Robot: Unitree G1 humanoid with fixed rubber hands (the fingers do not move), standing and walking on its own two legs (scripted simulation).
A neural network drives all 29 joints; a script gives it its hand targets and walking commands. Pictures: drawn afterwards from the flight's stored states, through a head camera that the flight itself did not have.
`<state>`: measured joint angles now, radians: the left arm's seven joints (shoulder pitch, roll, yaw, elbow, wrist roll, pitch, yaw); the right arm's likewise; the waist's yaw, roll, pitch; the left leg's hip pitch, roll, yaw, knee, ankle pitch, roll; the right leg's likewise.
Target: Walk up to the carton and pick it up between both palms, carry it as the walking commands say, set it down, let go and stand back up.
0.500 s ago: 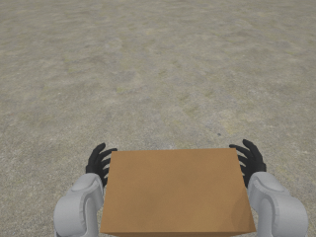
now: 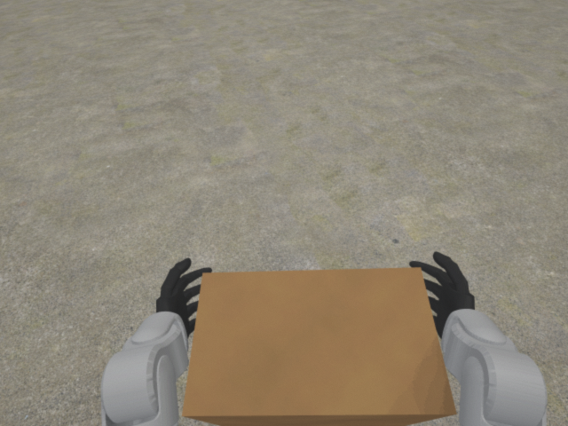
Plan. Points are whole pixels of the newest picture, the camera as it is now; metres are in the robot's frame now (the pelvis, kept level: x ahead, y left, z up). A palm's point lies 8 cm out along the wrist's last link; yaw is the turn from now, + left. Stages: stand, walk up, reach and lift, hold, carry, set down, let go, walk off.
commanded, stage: carry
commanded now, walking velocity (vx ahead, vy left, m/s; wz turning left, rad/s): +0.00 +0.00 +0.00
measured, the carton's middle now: (312, 360) +0.21 +0.00 +0.01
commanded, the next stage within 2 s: none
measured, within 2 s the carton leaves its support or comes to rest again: neither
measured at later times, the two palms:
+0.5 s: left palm (176, 320) +0.23 +0.18 +0.08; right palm (451, 316) +0.24 -0.16 +0.09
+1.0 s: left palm (177, 323) +0.23 +0.18 +0.07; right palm (448, 318) +0.24 -0.16 +0.08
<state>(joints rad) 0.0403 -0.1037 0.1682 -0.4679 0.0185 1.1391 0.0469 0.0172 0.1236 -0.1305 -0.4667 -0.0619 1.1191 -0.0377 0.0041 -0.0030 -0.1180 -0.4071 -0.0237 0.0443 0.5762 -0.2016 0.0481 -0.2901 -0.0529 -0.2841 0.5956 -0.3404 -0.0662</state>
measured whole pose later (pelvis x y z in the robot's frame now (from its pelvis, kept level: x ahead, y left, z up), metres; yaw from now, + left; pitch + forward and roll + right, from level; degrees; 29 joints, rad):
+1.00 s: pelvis +0.00 +0.00 +0.00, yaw +0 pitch +2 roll +0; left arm 0.04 -0.10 0.17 -0.36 0.02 1.03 0.05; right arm 0.02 0.11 -0.13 -0.35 -0.06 1.01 -0.03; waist 0.01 0.00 -0.12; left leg -0.41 -0.02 0.04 0.57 -0.20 0.05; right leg -0.29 -0.05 -0.28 0.60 -0.34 -0.07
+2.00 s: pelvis -0.01 +0.05 +0.00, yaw +0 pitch +3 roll +0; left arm 0.04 -0.10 0.17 -0.54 0.00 1.15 0.05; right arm 0.02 0.12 -0.13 -0.54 -0.05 1.14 -0.04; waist 0.01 0.02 -0.08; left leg -0.42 -0.09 0.10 0.51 -0.15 0.12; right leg -0.24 -0.05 -0.28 0.54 -0.35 -0.03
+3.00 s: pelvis -0.09 +0.19 +0.01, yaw +0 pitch +1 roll +2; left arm 0.04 -0.11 0.17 -0.57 0.00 1.17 0.04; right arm 0.03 0.12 -0.13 -0.59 -0.05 1.17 -0.05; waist 0.00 0.02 -0.02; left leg -0.49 -0.02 0.00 1.06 -0.34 0.01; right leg -0.25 -0.11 -0.25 0.57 -0.33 -0.05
